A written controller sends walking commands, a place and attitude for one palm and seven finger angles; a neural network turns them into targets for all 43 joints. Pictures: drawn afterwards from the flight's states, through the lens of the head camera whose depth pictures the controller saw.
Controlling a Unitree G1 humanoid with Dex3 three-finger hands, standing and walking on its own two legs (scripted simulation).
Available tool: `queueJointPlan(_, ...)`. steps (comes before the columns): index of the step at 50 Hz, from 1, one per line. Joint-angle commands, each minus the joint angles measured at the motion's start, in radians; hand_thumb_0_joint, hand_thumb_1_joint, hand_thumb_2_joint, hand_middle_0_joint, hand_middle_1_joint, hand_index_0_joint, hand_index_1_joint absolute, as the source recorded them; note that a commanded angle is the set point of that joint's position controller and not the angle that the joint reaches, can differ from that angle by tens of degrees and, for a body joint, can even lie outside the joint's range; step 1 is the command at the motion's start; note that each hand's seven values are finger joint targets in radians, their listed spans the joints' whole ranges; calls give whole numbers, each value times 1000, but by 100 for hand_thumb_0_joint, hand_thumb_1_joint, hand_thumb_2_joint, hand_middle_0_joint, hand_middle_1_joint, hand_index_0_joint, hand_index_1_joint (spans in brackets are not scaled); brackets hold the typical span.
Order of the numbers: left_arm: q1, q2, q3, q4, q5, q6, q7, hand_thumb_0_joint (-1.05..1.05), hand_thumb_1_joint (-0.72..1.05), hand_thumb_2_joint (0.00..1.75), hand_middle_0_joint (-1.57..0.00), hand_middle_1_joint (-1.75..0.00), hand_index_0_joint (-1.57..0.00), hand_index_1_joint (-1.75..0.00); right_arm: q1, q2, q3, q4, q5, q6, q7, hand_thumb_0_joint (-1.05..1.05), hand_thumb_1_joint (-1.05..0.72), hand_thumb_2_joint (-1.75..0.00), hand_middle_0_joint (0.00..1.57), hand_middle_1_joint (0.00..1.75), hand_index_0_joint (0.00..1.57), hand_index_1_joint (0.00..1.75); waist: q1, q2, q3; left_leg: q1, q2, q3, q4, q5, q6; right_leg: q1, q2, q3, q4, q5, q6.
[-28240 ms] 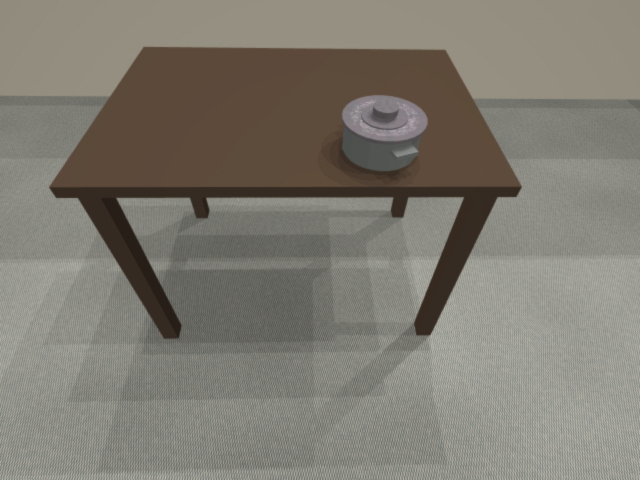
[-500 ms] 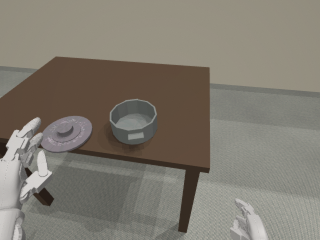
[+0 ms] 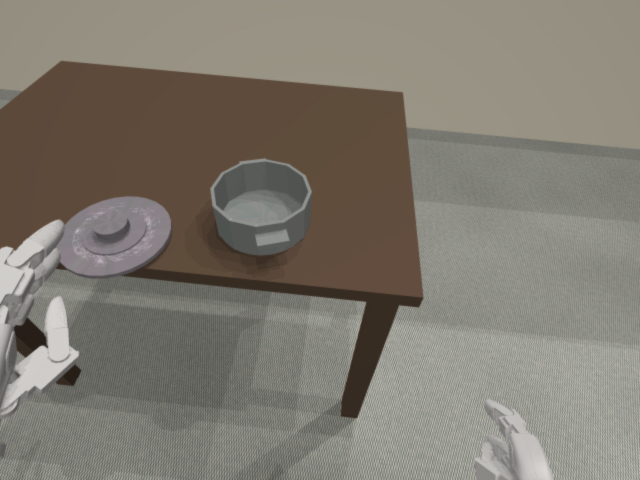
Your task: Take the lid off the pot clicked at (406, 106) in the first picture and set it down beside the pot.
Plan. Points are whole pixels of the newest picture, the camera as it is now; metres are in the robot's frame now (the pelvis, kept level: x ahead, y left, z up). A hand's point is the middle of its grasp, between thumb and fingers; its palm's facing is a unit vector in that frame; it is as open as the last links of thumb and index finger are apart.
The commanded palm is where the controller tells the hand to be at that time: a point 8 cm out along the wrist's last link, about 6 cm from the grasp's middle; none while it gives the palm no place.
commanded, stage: step back with the hand held close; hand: left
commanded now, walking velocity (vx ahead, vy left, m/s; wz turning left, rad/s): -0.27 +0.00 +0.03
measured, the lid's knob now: (111, 225) +0.49 +0.39 -0.02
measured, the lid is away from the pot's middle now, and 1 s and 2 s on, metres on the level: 0.26 0.26 0.26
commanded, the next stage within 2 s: stop stepping back and stand still in 0.84 s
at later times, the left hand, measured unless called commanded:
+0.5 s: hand out of the picture +0.12 +0.28 +0.16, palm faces +0.39 -0.84 -0.37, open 7.4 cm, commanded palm +0.05 +0.32 +0.18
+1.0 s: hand out of the picture +0.05 +0.31 +0.15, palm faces +0.18 -0.94 -0.28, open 7.4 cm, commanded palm -0.07 +0.37 +0.18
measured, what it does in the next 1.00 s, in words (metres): walks backwards: right foot, then left foot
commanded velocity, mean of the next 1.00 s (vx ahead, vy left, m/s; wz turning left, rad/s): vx -0.30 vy -0.01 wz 0.02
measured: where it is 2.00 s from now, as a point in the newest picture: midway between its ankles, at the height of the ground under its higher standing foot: outside the picture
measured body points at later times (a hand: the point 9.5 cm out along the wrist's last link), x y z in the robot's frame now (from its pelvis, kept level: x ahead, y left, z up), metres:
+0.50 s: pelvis -0.07 +0.03 -0.02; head -0.07 +0.07 +0.43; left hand +0.09 +0.32 +0.18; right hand +0.11 -0.21 -0.07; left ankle +0.08 +0.06 -0.73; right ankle -0.07 -0.12 -0.70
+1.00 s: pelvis -0.22 +0.10 -0.01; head -0.18 +0.16 +0.43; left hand +0.03 +0.36 +0.16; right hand -0.06 -0.14 -0.07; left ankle -0.09 +0.13 -0.73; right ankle -0.22 -0.08 -0.64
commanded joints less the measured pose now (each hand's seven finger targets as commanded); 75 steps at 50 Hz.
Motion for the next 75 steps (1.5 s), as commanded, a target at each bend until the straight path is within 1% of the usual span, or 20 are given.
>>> queueJointPlan(1, 16, 131, 155, -239, 0, -89, 28, 0, 90, 90, -20, -30, -20, -30, -88, -124, -44, -178, -5, -75, -13, 0, -90, -90, 20, 30, 20, 30, 20, 189, -115, -154, 249, -291, -287, -355, 7, 136, -26, -17, 110, -11, 12)
queueJointPlan(15, -69, 102, 91, -225, 7, -111, 67, 0, 90, 90, -20, -30, -20, -30, -49, -100, -56, -106, -2, -95, -9, 0, -90, -90, 20, 30, 20, 30, -29, -114, -101, 111, 94, -123, 270, -204, -71, -313, -314, 193, -190, -15, -126)
queueJointPlan(22, -109, 155, 155, -298, 24, -141, 70, 0, 90, 90, -20, -30, -20, -30, -83, -115, -44, -122, -27, -134, -19, 0, -90, -90, 20, 30, 20, 30, 2, 320, -86, -285, 393, -467, -453, -687, -4, -21, 36, 0, 568, -239, 9)
queueJointPlan(32, -54, 106, 104, -267, -16, -125, 52, 0, 90, 90, -20, -30, -20, -30, -52, -76, -62, -83, -24, -148, 27, 0, -90, -90, 20, 30, 20, 30, 24, 227, -268, 103, 238, -114, -366, -289, -210, 19, 52, -168, 7, -291, -37)
queueJointPlan(38, -230, 160, 109, -244, -1, -149, 29, 0, 90, 90, -20, -30, -20, -30, -136, -40, -16, -55, -11, -134, 23, 0, -90, -90, 20, 30, 20, 30, 4, -200, -138, -76, 64, -109, 803, -435, -128, -240, -464, 102, -201, 467, -203)
queueJointPlan(40, -244, 96, 67, -181, -2, -114, 8, 0, 90, 90, -20, -30, -20, -30, -129, -67, -30, -62, 10, -106, 4, 0, -90, -90, 20, 30, 20, 30, -44, -231, 43, -62, 134, -127, 457, -331, -103, -234, -352, -8, -83, 465, -119)
queueJointPlan(43, -324, 147, 76, -291, -22, -138, 15, 0, 90, 90, -20, -30, -20, -30, -151, -142, -28, -74, -10, -131, -10, 0, -90, -90, 20, 30, 20, 30, -45, 476, 73, 80, 353, -381, -195, 605, -27, -352, -47, -49, 557, -254, 23)
queueJointPlan(46, -187, 173, 156, -254, -41, -174, 16, 0, 90, 90, -20, -30, -20, -30, -59, -111, -47, -54, -25, -193, 39, 0, -90, -90, 20, 30, 20, 30, -13, 179, -183, 123, 419, -474, -200, 313, 1, -330, -2, 73, 757, -381, 20)
queueJointPlan(47, -254, -174, -247, 585, 107, 76, -56, 0, 90, 90, -20, -30, -20, -30, 2, -248, -78, 154, -33, -149, 63, 0, -90, -90, 20, 30, 20, 30, -133, 203, -102, 36, 360, -473, 33, 812, -6, -442, -64, 86, 839, -284, 38)
queueJointPlan(48, -238, 153, 147, -519, -71, -79, -6, 0, 90, 90, -20, -30, -20, -30, -109, -76, -79, -142, -12, -162, 77, 0, -90, -90, 20, 30, 20, 30, 22, 69, -337, 160, 371, -397, -217, 338, -90, -215, 49, 51, 813, -343, 72)
queueJointPlan(50, 86, 251, 262, -542, -38, -140, 21, 0, 90, 90, -20, -30, -20, -30, -79, -114, -85, -141, -10, -179, 61, 0, -90, -90, 20, 30, 20, 30, 26, 64, -323, 97, 310, -355, -309, -443, -131, -300, 30, 5, 796, -182, 32)
queueJointPlan(53, 203, 213, 233, -675, -39, -78, 48, 0, 90, 90, -20, -30, -20, -30, -153, -64, -59, -172, 2, -139, 81, 0, -90, -90, 20, 30, 20, 30, 25, 412, -211, -117, 217, -244, -510, -681, -234, -152, 55, -108, 697, -113, 35)
queueJointPlan(57, 284, 199, 221, -480, -4, -50, 93, 0, 90, 90, -20, -30, -20, -30, -77, -14, -61, -68, -33, -140, 40, 0, -90, -90, 20, 30, 20, 30, 61, 375, -225, -201, 111, 13, -397, -349, -332, 257, 85, -264, 130, -323, -51)
queueJointPlan(60, 12, 171, 178, -354, -3, -39, 60, 0, 90, 90, -20, -30, -20, -30, 5, -78, -98, 3, 35, -116, 8, 0, -90, -90, 20, 30, 20, 30, -38, -408, -153, 28, 6, -113, 1010, -422, -179, -320, -286, -113, -198, 208, -163)
queueJointPlan(63, -313, 241, 263, -176, -39, -31, 48, 0, 90, 90, -20, -30, -20, -30, -51, -67, -17, -53, -4, -101, 15, 0, -90, -90, 20, 30, 20, 30, -104, -64, -79, -271, 133, -227, 1164, -315, -80, -292, -426, -1, -135, 133, -176)
queueJointPlan(66, -301, 119, 102, -17, 12, -24, 49, 0, 90, 90, -20, -30, -20, -30, -146, -119, -86, -61, 27, -96, -4, 0, -90, -90, 20, 30, 20, 30, -39, -232, 120, -44, 197, -110, 437, -317, -50, -401, -377, 109, -75, -326, -142)
queueJointPlan(68, -282, 87, 57, -119, -8, -46, 51, 0, 90, 90, -20, -30, -20, -30, -156, -115, -57, -84, 18, -120, -29, 0, -90, -90, 20, 30, 20, 30, -50, 194, 149, 113, 130, -42, -31, -390, -44, -433, -211, -107, 273, -351, -75)
queueJointPlan(69, -291, 65, 30, -214, -11, -78, 49, 0, 90, 90, -20, -30, -20, -30, -149, -118, -38, -92, 1, -134, -15, 0, -90, -90, 20, 30, 20, 30, -34, 570, 146, 116, 274, -372, -222, -404, -12, -522, -54, -201, 562, -374, -12)
queueJointPlan(70, -355, 100, 42, -342, 2, -120, 54, 0, 90, 90, -20, -30, -20, -30, -120, -90, -33, -100, -11, -157, 9, 0, -90, -90, 20, 30, 20, 30, -61, 547, 160, 6, 389, -660, -288, -392, 52, -560, -27, -70, 753, -374, -8)
queueJointPlan(75, -89, 215, 188, -531, 1, -150, 58, 0, 90, 90, -20, -30, -20, -30, -141, -57, -38, -82, -17, -203, 67, 0, -90, -90, 20, 30, 20, 30, 2, 236, 8, -184, 387, -505, -310, -542, 112, -363, -106, 32, 774, -110, 3)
